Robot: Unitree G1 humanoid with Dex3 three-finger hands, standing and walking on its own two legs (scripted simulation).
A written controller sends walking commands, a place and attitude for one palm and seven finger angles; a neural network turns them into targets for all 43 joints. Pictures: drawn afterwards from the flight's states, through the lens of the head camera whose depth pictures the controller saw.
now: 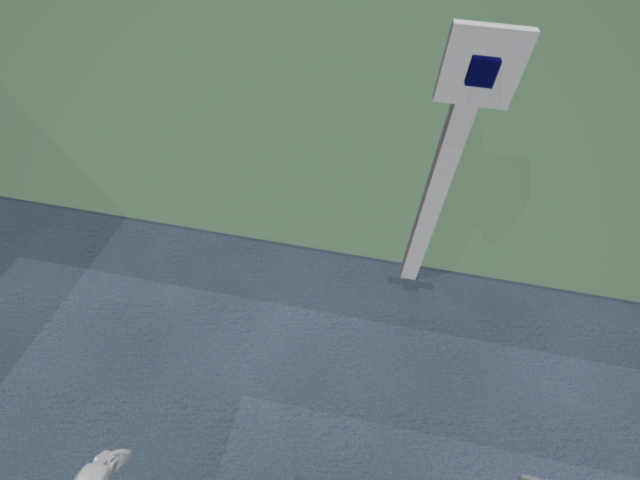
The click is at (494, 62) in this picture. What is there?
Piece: button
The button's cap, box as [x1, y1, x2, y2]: [464, 55, 501, 88]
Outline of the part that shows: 472,55 464,80 465,85 491,88 501,62 500,58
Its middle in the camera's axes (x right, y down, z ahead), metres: +0.37 -0.38 +0.88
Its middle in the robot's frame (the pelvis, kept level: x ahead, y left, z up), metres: +0.94 -0.32 +0.09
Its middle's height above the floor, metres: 0.86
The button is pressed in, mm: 0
